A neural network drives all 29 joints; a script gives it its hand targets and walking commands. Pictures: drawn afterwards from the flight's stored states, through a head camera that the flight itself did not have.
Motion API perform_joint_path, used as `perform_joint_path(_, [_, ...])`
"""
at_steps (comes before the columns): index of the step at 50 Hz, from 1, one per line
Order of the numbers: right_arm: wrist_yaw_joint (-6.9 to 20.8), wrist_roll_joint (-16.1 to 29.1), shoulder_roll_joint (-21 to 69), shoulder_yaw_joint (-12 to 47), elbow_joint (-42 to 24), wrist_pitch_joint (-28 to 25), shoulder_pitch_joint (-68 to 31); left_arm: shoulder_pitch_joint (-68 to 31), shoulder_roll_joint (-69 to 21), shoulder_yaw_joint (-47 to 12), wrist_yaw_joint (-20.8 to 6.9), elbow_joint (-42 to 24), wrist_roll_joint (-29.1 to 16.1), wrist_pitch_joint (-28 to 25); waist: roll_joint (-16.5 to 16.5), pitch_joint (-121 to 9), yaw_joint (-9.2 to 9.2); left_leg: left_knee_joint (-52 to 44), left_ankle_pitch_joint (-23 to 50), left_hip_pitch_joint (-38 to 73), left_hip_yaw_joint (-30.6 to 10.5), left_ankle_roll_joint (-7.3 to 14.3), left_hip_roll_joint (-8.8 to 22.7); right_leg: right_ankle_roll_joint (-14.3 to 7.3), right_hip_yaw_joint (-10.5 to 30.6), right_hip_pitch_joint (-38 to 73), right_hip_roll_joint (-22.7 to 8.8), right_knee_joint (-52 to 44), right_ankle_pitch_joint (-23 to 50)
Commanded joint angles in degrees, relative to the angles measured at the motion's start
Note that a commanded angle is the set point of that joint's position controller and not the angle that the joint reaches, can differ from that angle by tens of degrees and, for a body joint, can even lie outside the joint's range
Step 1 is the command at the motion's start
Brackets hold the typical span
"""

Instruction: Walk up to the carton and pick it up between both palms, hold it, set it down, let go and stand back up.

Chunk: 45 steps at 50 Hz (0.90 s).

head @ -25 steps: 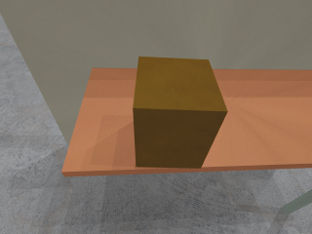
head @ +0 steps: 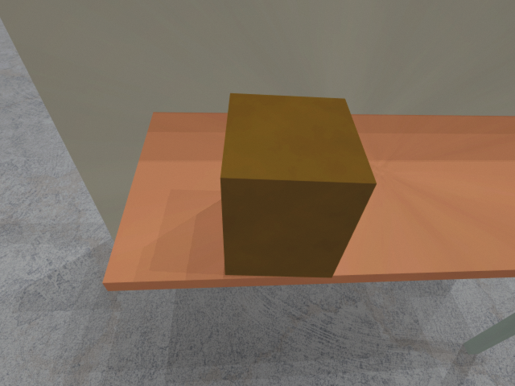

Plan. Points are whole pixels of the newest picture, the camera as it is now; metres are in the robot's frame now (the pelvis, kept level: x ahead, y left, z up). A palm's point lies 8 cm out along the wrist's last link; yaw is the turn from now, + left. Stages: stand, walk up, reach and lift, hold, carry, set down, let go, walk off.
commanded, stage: walk up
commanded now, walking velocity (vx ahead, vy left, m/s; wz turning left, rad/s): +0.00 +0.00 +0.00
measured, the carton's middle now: (283, 189) +0.44 -0.05 +0.08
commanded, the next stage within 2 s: stand in 0.50 s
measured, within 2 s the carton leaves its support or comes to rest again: neither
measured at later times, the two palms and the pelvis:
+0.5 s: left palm out of the picture -0.04 +0.20 -0.15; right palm out of the picture -0.04 -0.20 -0.14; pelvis +0.00 +0.00 +0.00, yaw +0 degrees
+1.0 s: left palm (126, 370) +0.21 +0.22 -0.14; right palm out of the picture +0.17 -0.21 -0.13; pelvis -0.03 -0.01 -0.03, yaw +4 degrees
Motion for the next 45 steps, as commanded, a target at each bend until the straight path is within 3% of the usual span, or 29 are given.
perform_joint_path(1, [-0.17,0.0,-4.3,-0.72,-0.15,-0.21,5.85,5.36,3.12,0.42,0.14,0.09,-0.03,-0.15,0.96,3.75,0.02,-5.12,5.09,-2.02,-4.92,0.9,6.13,-2.27,1.58,-2.39,-3.11,-2.79,5.62])
perform_joint_path(35, [-0.18,0.02,-4.31,-0.63,-0.24,-0.21,5.8,5.51,3.09,0.43,0.1,0.05,0.0,-0.1,0.58,3.65,0.01,-4.96,4.67,-2.23,-5.17,1.01,6.16,-2.3,1.39,-2.38,-3.01,-2.7,5.21])
perform_joint_path(36, [1.04,4.5,-9.08,-5.06,-36.51,2.77,-57.58,-60.5,14.75,-1.47,-1.67,-37.5,-5.83,7.1,-11.41,-3.58,-3.03,2.54,-6.48,-24.82,-2.59,-0.71,2.46,-2.49,0.01,-15.22,2.26,5.72,-5.92])
perform_joint_path(37, [1.43,0.31,-5.84,-10.57,-24.64,8.82,-41.61,-47.99,12.79,-3.61,1.88,-28.46,-5.94,11.82,-7.03,3.89,-2.94,6.02,-19.9,-28.09,1.09,-1.73,0.4,-3.17,-3.44,-16.36,2.65,11.17,-18.92])
perform_joint_path(38, [2.26,-1.06,-8.27,-11.51,-27.51,11.78,-38.88,-45.01,12.9,-3.72,2.79,-30.07,-6.18,15.71,-6.95,1.82,-3.91,4.97,-22.19,-27.82,1.54,-0.92,0.44,-3.17,-3.91,-14.03,2.25,12.08,-18.42])
perform_joint_path(39, [3.16,-1.72,-6.93,-12.15,-25.39,17.32,-33.97,-40.6,12.44,-5.27,3.66,-26.87,-8.33,21.73,-5.97,-6.28,-3.99,5.24,-23.96,-24.49,2.52,-0.38,0.42,-3.18,-4.19,-7.29,1.69,13.22,-19.06])
perform_joint_path(41, [2.5,1.9,-3.4,-8.06,-26.9,25.42,-30.25,-39.03,12.36,-3.42,4.69,-26.38,-11.81,31.4,-0.8,-15.2,-1.59,7.13,-16.23,-29.27,0.14,-0.61,1.16,-4.36,-1.65,-3.6,-0.85,15.32,-9.66])
perform_joint_path(42, [1.74,4.67,-0.38,-5.97,-23.59,28.47,-27.0,-38.06,12.36,-2.72,4.21,-25.53,-12.27,34.1,2.54,-17.55,-1.46,8.08,-10.13,-30.58,-0.94,-1.52,1.81,-4.79,-1.41,-3.65,-1.14,16.1,-4.3])
perform_joint_path(43, [1.02,7.61,1.23,-3.72,-18.95,30.78,-23.16,-36.73,11.61,-3.07,2.97,-22.72,-12.72,35.29,6.52,-20.87,-1.96,10.25,-2.58,-30.2,-1.83,-3.01,1.87,-5.15,-1.66,-3.84,-0.77,16.97,0.69])
perform_joint_path(45, [-0.67,10.73,2.21,-1.38,-10.68,33.08,-19.62,-33.34,8.45,-3.76,-1.34,-12.68,-11.69,35.26,10.2,-24.44,-3.55,11.51,5.9,-27.19,-4.13,-5.68,2.03,-5.82,-2.17,-5.94,1.33,15.55,4.54])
